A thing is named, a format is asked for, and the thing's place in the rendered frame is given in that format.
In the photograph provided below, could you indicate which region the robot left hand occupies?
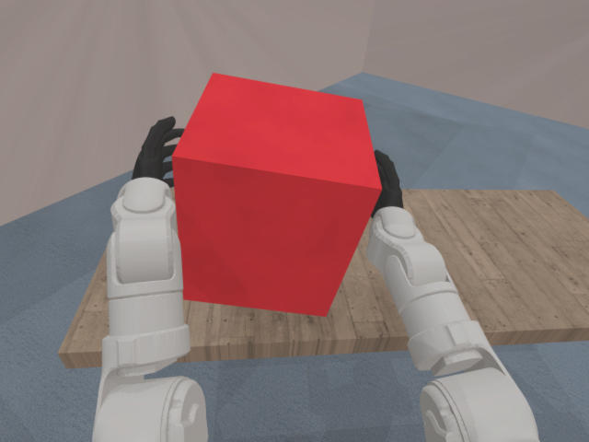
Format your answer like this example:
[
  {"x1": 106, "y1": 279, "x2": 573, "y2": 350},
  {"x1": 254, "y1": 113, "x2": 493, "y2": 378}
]
[{"x1": 132, "y1": 116, "x2": 185, "y2": 188}]

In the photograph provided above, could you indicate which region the carton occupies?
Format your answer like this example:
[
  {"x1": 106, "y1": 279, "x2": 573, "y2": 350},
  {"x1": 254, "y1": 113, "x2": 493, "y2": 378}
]
[{"x1": 172, "y1": 73, "x2": 382, "y2": 317}]

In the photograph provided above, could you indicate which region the table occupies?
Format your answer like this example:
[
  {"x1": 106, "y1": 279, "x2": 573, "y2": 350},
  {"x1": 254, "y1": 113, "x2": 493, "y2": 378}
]
[{"x1": 58, "y1": 188, "x2": 589, "y2": 368}]

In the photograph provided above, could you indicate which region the robot left upper arm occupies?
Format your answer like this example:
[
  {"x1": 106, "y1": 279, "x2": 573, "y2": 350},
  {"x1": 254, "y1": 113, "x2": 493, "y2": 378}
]
[{"x1": 94, "y1": 376, "x2": 208, "y2": 442}]

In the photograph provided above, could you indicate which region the robot right hand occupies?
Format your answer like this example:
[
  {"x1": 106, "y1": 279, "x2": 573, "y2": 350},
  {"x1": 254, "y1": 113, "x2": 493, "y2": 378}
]
[{"x1": 371, "y1": 150, "x2": 404, "y2": 218}]

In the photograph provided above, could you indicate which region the left robot forearm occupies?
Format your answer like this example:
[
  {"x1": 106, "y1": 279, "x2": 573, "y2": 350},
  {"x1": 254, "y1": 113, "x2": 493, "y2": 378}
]
[{"x1": 92, "y1": 177, "x2": 191, "y2": 442}]

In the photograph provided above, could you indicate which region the right robot forearm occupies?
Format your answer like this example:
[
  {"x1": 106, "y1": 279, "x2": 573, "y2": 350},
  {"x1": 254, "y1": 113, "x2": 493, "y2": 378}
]
[{"x1": 365, "y1": 206, "x2": 538, "y2": 437}]

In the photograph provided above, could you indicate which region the robot right upper arm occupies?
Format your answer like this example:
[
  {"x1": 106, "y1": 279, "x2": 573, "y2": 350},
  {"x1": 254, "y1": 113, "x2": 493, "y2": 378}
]
[{"x1": 420, "y1": 367, "x2": 540, "y2": 442}]

